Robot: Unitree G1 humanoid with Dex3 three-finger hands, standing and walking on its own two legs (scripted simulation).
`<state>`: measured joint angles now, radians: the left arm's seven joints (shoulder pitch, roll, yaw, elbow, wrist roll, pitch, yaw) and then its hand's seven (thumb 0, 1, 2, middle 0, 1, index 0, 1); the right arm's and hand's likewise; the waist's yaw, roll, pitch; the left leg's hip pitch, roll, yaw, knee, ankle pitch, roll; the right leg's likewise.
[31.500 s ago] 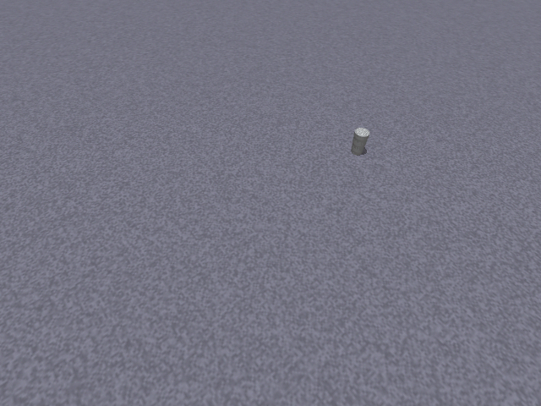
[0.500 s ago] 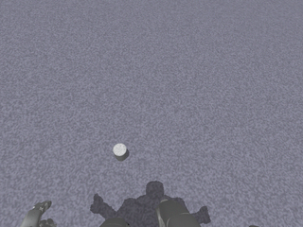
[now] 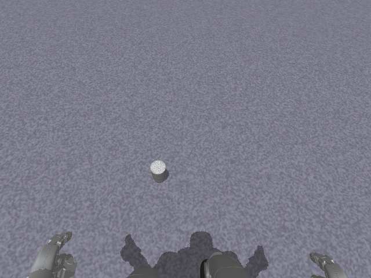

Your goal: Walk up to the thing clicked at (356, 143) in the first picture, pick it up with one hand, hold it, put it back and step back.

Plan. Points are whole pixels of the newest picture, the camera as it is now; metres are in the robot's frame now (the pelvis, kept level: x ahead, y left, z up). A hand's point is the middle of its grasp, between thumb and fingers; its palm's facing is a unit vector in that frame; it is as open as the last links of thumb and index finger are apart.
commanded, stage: step back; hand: left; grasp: from the side
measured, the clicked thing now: (158, 172) +0.63 +0.11 -0.68
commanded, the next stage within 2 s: none
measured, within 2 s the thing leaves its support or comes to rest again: neither
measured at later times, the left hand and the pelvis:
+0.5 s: hand out of the picture -0.07 +0.23 -0.15, palm faces -0.11 -0.91 -0.40, open 7.4 cm; pelvis -0.17 -0.04 -0.01, yaw -6 degrees
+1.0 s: hand out of the picture -0.19 +0.17 -0.14, palm faces +0.00 -0.94 -0.33, open 7.4 cm; pelvis -0.31 -0.08 +0.01, yaw +0 degrees
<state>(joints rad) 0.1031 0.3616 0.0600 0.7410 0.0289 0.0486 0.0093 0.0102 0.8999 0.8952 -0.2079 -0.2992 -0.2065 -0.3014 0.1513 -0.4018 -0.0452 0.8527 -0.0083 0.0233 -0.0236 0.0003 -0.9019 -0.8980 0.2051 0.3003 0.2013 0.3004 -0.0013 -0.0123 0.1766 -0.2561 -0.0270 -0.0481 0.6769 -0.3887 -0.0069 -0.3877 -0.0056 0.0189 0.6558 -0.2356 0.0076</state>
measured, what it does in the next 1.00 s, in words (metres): walks backwards: right foot, then left foot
